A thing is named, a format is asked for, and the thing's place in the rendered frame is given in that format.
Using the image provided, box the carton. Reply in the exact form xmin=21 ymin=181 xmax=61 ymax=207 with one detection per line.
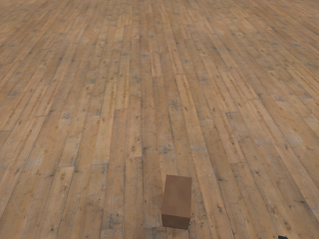
xmin=161 ymin=174 xmax=192 ymax=230

